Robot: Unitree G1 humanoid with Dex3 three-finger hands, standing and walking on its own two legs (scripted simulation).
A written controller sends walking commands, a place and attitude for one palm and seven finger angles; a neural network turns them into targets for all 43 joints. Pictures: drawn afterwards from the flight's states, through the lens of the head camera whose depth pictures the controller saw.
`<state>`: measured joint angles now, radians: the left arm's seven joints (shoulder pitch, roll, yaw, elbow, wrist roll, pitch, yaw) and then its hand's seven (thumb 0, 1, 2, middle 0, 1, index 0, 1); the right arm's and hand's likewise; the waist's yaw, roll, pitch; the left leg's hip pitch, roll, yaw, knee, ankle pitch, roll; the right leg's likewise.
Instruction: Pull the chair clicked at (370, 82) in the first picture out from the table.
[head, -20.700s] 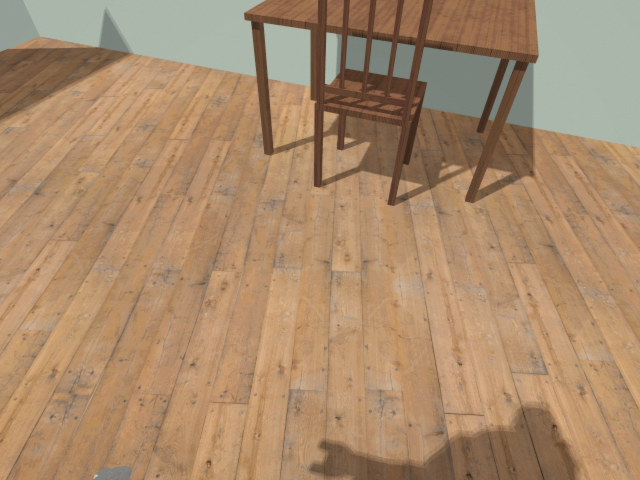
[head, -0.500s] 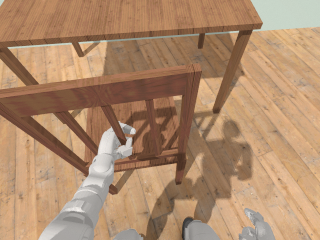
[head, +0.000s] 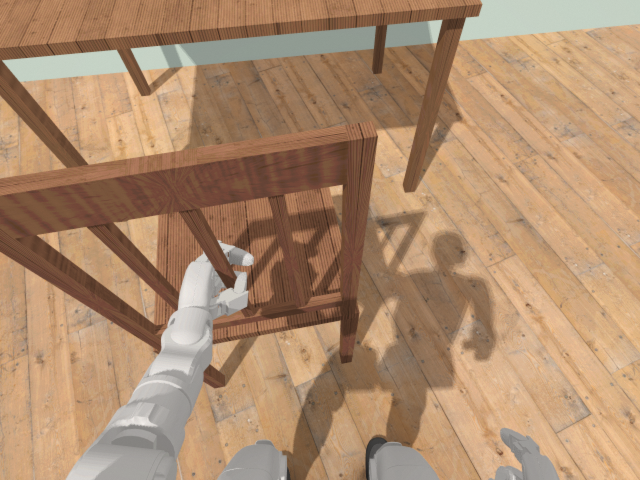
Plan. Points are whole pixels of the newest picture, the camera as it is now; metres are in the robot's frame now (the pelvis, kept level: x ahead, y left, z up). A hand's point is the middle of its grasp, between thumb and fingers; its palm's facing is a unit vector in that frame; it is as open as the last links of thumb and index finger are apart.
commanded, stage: step backward, pulling the chair out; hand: left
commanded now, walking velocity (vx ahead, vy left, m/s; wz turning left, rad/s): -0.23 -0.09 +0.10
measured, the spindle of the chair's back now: (226, 272) +0.39 +0.13 -0.05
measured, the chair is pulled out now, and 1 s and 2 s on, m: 0.46 0.63 0.63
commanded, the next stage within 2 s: stop walking, hand still on the chair in 0.12 s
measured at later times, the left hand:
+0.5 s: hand (231, 405) +0.21 +0.11 -0.05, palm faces -0.03 -0.98 -0.20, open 5.1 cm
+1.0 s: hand (228, 418) +0.19 +0.11 -0.05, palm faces -0.13 -0.97 -0.18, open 5.1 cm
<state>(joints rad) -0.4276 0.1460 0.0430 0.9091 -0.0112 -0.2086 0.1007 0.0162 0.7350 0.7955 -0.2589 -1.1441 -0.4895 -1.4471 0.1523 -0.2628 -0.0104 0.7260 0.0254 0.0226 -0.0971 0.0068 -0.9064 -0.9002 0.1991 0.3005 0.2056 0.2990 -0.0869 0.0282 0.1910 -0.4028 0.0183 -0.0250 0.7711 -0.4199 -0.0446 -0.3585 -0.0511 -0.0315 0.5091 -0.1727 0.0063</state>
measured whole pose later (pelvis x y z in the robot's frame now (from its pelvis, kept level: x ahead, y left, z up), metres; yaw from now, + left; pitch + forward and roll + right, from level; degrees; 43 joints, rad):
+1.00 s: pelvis -0.08 +0.02 +0.00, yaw -2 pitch -2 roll +0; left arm -0.12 0.11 -0.13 0.71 -0.01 -0.12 0.08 0.02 0.71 0.83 -0.25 -1.29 -0.49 -1.45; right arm 0.20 -0.16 0.06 0.70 0.01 -0.03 -0.10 0.01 -0.91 -0.90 0.20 0.30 0.21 0.30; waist -0.02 0.03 0.06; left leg -0.27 0.04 0.05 0.47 -0.18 -0.01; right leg -0.18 -0.07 0.00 0.47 -0.27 0.06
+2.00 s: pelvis -0.06 +0.01 -0.02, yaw -1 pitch +7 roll +0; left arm 0.09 0.15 -0.06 0.33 -0.04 0.01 0.02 0.00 -0.43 0.26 -0.32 -0.98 -0.34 -1.00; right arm 0.23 -0.25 0.00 0.61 0.04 -0.09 -0.04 0.01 -0.91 -0.90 0.20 0.30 0.20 0.30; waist -0.04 0.05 -0.06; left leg -0.52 0.04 0.02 0.74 -0.33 -0.02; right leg -0.42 -0.07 -0.01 0.74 -0.43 0.05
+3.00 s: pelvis -0.07 +0.00 -0.04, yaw +1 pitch +8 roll -1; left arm 0.54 0.20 -0.10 -0.11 -0.02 0.11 0.00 -0.01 -0.54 0.20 -0.01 0.00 0.00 0.00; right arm 0.24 -0.23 0.02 0.50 0.04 -0.14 -0.09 0.01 -0.90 -0.90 0.20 0.30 0.20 0.30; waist -0.04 0.06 -0.12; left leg -0.65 0.05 -0.03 0.90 -0.39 -0.03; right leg -0.52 -0.06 -0.05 0.90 -0.51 0.03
